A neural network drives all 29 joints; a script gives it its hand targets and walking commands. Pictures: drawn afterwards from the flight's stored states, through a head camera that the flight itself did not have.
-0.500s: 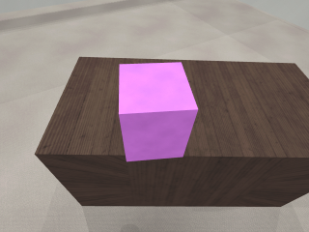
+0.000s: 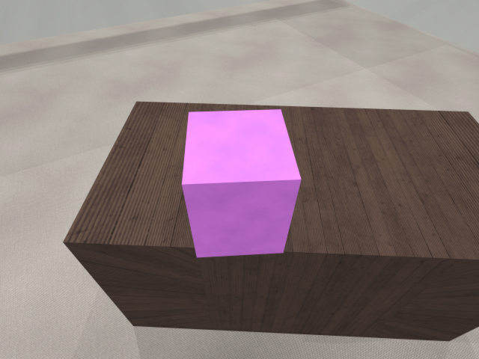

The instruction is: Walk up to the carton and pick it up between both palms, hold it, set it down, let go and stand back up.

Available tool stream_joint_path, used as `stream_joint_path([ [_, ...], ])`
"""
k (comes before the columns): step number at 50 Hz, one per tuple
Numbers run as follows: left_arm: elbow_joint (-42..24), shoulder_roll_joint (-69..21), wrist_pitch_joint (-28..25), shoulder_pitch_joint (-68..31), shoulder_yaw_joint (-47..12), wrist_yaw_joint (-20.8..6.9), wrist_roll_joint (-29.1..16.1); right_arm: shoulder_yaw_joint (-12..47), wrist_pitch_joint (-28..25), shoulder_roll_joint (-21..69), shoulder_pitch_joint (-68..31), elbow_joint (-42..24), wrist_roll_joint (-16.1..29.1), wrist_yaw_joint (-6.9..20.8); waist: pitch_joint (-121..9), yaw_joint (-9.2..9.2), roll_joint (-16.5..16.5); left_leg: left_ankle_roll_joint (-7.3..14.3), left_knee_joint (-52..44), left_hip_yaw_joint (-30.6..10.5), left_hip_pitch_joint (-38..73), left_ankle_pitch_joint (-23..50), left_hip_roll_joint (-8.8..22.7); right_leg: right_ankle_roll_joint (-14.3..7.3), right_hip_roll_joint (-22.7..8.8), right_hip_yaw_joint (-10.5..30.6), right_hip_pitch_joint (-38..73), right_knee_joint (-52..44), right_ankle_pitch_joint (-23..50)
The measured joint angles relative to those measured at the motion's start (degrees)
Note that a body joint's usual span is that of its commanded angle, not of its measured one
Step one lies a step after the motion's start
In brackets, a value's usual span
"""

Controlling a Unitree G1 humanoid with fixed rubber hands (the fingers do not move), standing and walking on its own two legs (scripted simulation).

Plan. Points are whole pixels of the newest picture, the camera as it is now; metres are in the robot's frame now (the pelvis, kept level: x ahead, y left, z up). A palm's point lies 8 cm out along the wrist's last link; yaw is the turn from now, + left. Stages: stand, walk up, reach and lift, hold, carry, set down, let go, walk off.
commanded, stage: walk up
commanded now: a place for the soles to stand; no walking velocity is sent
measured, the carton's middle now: (237, 185) +0.48 +0.02 +0.00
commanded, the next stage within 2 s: reach and lift in 1.38 s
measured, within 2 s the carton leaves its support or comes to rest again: neither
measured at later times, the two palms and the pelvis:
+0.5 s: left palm out of the picture +0.03 +0.24 -0.14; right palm out of the picture +0.05 -0.25 -0.14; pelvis +0.02 -0.01 +0.00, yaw +2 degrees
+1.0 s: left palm out of the picture +0.01 +0.24 -0.14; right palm out of the picture +0.04 -0.25 -0.14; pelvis +0.02 +0.00 +0.00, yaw +4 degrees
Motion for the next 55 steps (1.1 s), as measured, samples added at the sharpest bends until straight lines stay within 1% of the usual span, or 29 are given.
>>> stream_joint_path([
  [11, 0.88, -0.27, -0.12, -2.15, -0.38, 0.31, -0.05, 0.68, -0.41, 0.73, -2.26, 0.98, 0.19, -0.48, 0.42, 0.37, 0.0, -0.31, 0.12, -0.98, 0.84, -1.03, -0.07, -0.24, 0.06, -0.87, 1.74, -1.12, -0.7],
  [26, 2.1, 0.18, 0.3, -2.49, -0.09, 0.55, 0.06, 0.64, -0.3, 0.46, -4.1, 2.14, 0.24, -0.84, 1.14, 0.62, 0.31, -0.54, 0.64, -2.23, 1.11, -1.59, -0.12, -0.4, 0.15, -2.16, 3.14, -2.03, -0.98],
  [45, 2.6, -0.11, 0.22, -1.43, -0.01, 0.33, 0.38, 0.73, 0.02, 0.6, -2.45, 4.33, 0.34, -0.96, 1.21, 0.47, 0.1, -0.33, 0.39, -3.67, 1.64, -1.39, -1.06, -0.12, -0.58, -3.74, 4.62, -2.87, -1.16],
  [55, 2.54, -0.37, 0.31, -1.41, -0.11, 0.53, 0.48, 0.81, -0.26, 0.94, -2.09, 4.39, 0.36, -1.21, 1.95, 0.43, 0.21, -0.1, 1.28, -4.38, 1.17, -2.1, -1.49, 0.17, -0.88, -4.54, 5.02, -3.07, -1.62],
])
